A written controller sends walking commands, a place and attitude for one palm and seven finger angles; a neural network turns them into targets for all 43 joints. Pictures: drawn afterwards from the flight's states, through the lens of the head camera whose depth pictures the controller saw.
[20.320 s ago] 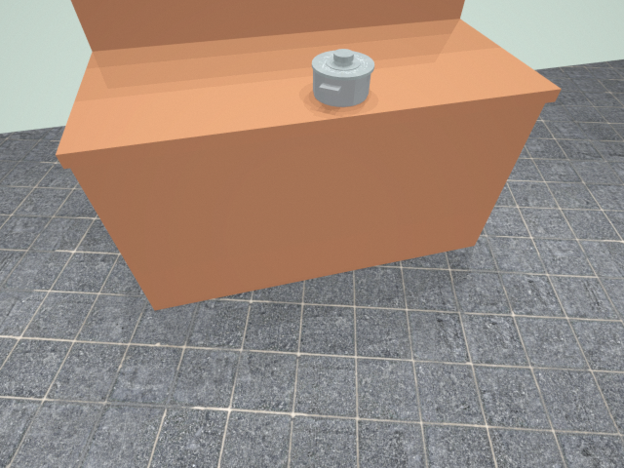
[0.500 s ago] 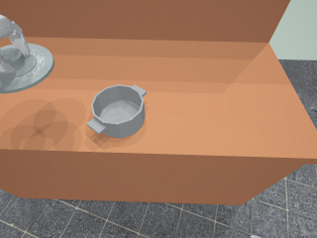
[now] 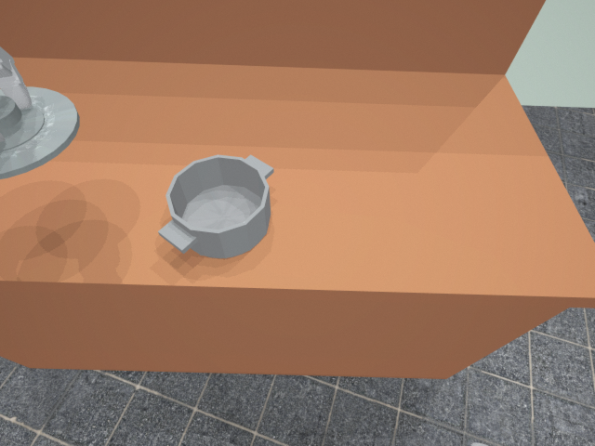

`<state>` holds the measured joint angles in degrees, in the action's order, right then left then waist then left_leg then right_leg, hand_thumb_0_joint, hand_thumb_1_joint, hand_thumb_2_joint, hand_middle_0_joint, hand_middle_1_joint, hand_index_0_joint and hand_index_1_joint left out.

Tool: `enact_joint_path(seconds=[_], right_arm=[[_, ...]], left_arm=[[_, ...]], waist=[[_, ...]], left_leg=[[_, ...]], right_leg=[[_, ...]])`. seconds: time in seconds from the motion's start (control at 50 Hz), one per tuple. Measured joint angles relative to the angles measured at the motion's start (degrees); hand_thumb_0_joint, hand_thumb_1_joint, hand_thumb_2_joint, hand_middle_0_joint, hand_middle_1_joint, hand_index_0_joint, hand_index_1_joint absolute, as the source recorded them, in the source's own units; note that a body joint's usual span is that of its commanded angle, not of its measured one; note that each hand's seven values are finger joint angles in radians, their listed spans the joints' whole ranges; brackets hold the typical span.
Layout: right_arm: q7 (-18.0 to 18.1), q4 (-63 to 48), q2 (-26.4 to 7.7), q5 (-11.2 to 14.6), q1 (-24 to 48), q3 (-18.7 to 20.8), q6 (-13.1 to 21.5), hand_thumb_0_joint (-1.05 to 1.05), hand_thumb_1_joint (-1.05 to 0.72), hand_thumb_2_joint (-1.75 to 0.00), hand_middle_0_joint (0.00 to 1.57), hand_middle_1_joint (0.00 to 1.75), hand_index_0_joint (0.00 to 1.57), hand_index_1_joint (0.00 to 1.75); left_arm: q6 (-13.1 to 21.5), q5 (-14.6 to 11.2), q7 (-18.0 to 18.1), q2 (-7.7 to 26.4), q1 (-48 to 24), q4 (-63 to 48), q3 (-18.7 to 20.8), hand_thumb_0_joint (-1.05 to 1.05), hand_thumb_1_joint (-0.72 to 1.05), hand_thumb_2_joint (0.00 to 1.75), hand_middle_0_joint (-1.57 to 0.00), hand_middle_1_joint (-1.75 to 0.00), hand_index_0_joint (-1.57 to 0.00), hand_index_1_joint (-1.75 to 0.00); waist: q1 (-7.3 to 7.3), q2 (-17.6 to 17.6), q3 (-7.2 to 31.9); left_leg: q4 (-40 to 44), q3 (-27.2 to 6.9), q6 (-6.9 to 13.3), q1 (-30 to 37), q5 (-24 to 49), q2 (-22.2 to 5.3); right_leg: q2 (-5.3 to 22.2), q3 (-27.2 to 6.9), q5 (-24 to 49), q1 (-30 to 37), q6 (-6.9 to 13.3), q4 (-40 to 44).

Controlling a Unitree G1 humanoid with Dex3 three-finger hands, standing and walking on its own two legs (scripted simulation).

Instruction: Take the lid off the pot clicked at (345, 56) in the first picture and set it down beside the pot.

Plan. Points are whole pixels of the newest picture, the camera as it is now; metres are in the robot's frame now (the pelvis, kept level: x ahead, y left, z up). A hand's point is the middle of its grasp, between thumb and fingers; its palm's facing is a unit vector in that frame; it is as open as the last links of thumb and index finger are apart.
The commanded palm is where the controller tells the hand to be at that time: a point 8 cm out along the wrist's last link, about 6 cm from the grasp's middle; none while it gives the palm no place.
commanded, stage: lower the lid onto the table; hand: left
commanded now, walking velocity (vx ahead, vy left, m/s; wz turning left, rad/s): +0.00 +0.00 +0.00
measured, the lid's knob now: out of the picture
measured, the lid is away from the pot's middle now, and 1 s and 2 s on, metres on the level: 0.24 0.23 0.23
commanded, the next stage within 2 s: none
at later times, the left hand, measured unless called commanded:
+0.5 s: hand out of the picture +0.44 +0.35 +0.17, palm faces -0.36 -0.11 -0.93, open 8.4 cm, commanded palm +0.46 +0.34 +0.24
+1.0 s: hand (11, 163) +0.43 +0.35 +0.14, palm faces -0.41 -0.11 -0.91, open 8.4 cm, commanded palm +0.46 +0.34 +0.21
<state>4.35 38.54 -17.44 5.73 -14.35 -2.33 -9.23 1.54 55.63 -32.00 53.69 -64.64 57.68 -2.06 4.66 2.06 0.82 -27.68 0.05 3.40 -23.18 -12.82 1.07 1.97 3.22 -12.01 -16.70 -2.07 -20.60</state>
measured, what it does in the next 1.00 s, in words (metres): stands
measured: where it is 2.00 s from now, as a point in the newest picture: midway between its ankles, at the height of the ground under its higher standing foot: outside the picture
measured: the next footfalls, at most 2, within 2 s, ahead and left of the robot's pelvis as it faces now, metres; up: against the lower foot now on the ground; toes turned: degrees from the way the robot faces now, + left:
none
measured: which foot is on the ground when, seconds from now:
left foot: down 0.00-1.00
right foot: down 0.00-1.00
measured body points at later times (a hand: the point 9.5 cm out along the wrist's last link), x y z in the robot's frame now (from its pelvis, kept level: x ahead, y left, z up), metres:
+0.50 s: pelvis +0.00 +0.01 +0.00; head +0.06 +0.02 +0.44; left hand +0.46 +0.35 +0.22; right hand +0.05 -0.27 -0.12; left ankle +0.00 +0.08 -0.74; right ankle -0.03 -0.15 -0.74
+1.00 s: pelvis -0.01 +0.01 -0.01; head +0.05 +0.03 +0.44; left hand +0.45 +0.35 +0.19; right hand +0.04 -0.27 -0.12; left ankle +0.00 +0.08 -0.74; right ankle -0.03 -0.15 -0.74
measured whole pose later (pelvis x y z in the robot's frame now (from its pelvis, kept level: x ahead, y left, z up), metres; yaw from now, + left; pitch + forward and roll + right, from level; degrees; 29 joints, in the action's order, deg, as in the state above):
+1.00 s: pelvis -0.01 +0.01 -0.01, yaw +0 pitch +9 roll -3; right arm 5.1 39.2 -16.9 5.3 -16.2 -2.2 -8.7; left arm 7.1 54.6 -28.8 50.3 -58.9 59.3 -2.5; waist 5.2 1.2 2.1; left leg -31.7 0.3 4.2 -27.1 -13.7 1.1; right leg 2.0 2.9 -12.6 -20.4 -1.8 -23.9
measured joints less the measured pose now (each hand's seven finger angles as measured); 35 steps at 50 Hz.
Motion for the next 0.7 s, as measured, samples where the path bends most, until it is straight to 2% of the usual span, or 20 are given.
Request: enact_joint_path(seconds=[0.12, 0.34, 0.48, 0.64, 0.7], right_arm=[[-0.2, -0.5, 0.2, -0.3, -0.1, -0.1, -0.2, 0.0, -0.91, -0.9, 0.2, 0.3, 0.2, 0.3], [-0.2, -0.1, 0.3, -0.3, -1.2, 0.2, -0.5, 0.0, -0.91, -0.9, 0.2, 0.3, 0.2, 0.3], [0.1, 0.3, 0.4, -0.3, -1.5, 0.3, -0.2, 0.0, -0.91, -0.9, 0.2, 0.3, 0.2, 0.3], [-0.2, -0.3, 0.1, -0.6, -1.7, 0.6, -0.4, 0.0, -0.91, -0.9, 0.2, 0.3, 0.2, 0.3], [-0.4, -0.3, 0.1, -0.4, -1.6, 0.7, -0.7, 0.0, -0.91, -0.9, 0.2, 0.3, 0.2, 0.3]], left_arm=[[1.2, 0.1, 0.7, -0.2, 1.6, -0.4, 1.9, -0.02, 0.17, 0.85, -0.64, -0.93, -0.58, -0.89], [1.7, 0.0, 1.2, -1.2, 2.5, -0.3, 0.5, -0.02, 0.17, 0.85, -0.64, -0.93, -0.58, -0.89], [2.6, -0.4, 1.6, -1.8, 3.1, 0.1, 0.3, -0.02, 0.17, 0.85, -0.64, -0.93, -0.58, -0.89], [4.2, -0.7, 2.5, -1.9, 5.4, -0.5, 2.6, -0.02, 0.17, 0.85, -0.64, -0.93, -0.58, -0.88], [4.0, -0.9, 2.6, -2.0, 5.3, 0.4, 2.1, -0.02, 0.17, 0.85, -0.64, -0.93, -0.58, -0.89]], waist=[[0.28, 0.1, 0.2], [0.02, -0.1, 0.3], [0.42, -0.4, 0.7], [0.82, -0.2, 1.1], [0.68, -0.1, 1.1]], left_leg=[[-0.3, 0.3, 0.2, -0.5, -0.1, 0.1], [-1.1, 0.2, 0.5, -1.6, -0.2, 0.2], [-1.6, 0.3, 0.6, -2.0, -0.4, 0.2], [-2.2, 0.6, 0.7, -2.3, -0.5, 0.2], [-2.5, 0.6, 0.7, -2.6, -0.6, 0.2]], right_leg=[[0.1, -0.3, 0.0, -0.6, -0.1, -0.4], [0.3, -0.2, -0.1, -1.5, 0.0, -1.0], [0.2, -0.3, -0.2, -1.9, 0.0, -1.4], [0.2, -0.6, -0.2, -2.3, 0.1, -1.9], [0.2, -0.6, -0.3, -2.6, 0.0, -2.2]])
